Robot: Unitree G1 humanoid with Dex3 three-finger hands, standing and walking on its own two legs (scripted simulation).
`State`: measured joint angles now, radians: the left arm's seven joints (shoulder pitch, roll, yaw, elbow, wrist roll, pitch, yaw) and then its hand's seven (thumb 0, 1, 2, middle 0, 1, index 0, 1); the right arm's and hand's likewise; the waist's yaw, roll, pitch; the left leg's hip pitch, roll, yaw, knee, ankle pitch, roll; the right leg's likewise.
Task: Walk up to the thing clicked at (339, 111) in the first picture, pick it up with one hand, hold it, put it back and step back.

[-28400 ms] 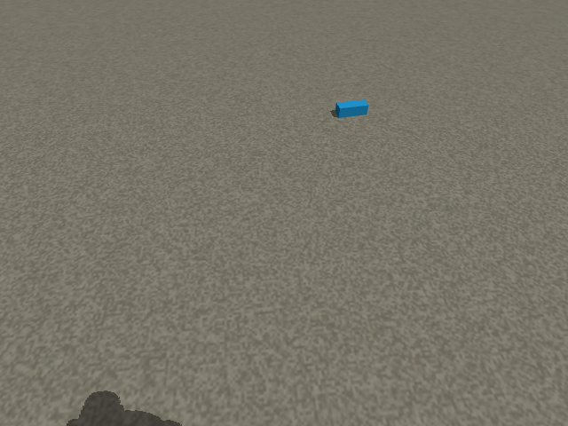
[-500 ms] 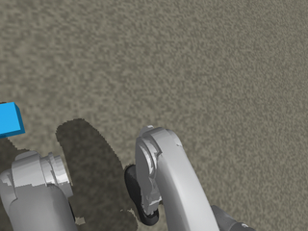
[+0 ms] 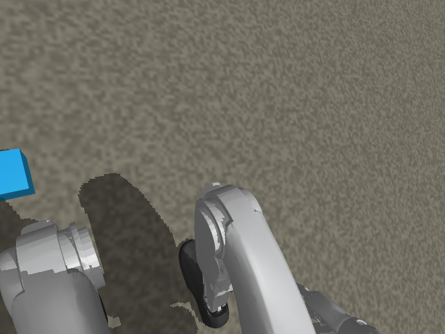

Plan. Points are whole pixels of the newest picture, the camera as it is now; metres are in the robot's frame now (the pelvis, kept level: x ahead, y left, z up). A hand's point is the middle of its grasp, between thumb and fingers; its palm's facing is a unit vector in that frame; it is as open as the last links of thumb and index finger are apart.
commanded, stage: close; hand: left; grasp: from above
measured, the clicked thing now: out of the picture +0.40 +0.33 -0.26
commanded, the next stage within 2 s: settle in 0.74 s
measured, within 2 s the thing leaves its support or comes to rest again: leaves its support in 1.16 s
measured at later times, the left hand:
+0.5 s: hand out of the picture +0.39 +0.33 -0.24, palm faces -0.43 -0.12 -0.90, open 11.4 cm
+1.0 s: hand out of the picture +0.39 +0.33 -0.24, palm faces -0.44 -0.13 -0.89, open 11.2 cm
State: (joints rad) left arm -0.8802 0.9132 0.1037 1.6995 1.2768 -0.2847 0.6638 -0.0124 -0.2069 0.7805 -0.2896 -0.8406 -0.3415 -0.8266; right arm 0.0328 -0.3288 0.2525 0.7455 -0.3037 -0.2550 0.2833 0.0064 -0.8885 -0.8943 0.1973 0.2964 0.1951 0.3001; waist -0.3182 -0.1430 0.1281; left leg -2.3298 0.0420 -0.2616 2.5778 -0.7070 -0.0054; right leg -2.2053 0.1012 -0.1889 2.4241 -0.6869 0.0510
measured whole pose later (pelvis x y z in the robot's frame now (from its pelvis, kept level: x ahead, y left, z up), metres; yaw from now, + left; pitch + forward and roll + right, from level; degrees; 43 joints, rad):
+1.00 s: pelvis +0.00 +0.00 +0.00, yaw +0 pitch +24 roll -13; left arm -0.87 0.91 0.10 1.68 1.29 -0.29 0.68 0.00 -0.20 0.83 -0.45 -0.78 -0.49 -0.78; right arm 0.05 -0.33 0.26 0.73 -0.31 -0.26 0.28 0.01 -0.90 -0.90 0.20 0.30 0.20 0.30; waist -0.32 -0.14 0.13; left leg -2.33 0.04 -0.26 2.57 -0.70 -0.01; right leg -2.20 0.10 -0.19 2.42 -0.68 0.05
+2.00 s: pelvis -0.01 -0.01 +0.05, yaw +6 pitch +32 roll -8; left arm -0.78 0.71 0.04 1.21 1.21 -0.23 0.30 0.00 -0.07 0.66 -0.58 -0.72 -0.59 -0.70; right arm 0.17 -0.27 0.04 0.74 -0.11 -0.04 0.14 0.01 -0.92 -0.90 0.20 0.30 0.20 0.30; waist -0.17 0.00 -0.08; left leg -2.28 0.02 -0.14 2.35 -0.64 0.00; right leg -2.18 0.05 -0.10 2.28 -0.67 0.03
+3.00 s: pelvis +0.02 +0.01 +0.34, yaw +13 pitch +20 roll -3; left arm -0.28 0.51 -0.11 0.69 1.03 -0.11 0.07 0.00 -0.05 0.59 -0.63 -0.65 -0.64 -0.62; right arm 0.22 -0.23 -0.02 0.70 0.04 0.00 -0.05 0.01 -0.92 -0.91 0.20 0.30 0.20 0.30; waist -0.06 0.04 -0.18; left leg -1.21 0.03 -0.03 1.38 -0.52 0.01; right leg -1.15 0.03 -0.01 1.34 -0.53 0.02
